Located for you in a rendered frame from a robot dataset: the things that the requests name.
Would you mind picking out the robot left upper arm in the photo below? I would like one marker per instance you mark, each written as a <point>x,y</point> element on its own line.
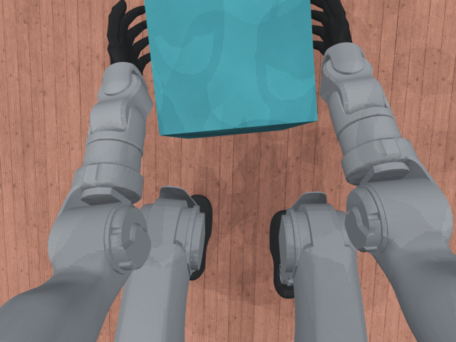
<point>93,250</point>

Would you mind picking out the robot left forearm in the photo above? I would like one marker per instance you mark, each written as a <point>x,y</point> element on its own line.
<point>114,147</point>

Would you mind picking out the carton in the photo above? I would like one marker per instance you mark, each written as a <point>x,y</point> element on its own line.
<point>228,67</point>

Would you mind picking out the robot right upper arm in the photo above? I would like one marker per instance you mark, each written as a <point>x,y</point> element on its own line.
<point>406,225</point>

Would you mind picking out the robot shin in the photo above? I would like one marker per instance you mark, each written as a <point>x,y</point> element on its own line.
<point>170,192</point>
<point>315,198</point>

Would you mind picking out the robot right hand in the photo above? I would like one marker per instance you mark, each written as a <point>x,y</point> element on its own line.
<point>335,27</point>

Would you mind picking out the right robot shin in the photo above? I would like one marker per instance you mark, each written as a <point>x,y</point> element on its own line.
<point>315,198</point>

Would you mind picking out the robot right forearm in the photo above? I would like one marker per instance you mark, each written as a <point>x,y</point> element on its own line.
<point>372,146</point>

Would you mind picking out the left robot shin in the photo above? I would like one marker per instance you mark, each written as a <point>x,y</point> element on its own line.
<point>170,192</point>

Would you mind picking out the robot left hand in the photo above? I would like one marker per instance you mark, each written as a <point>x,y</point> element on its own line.
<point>121,47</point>

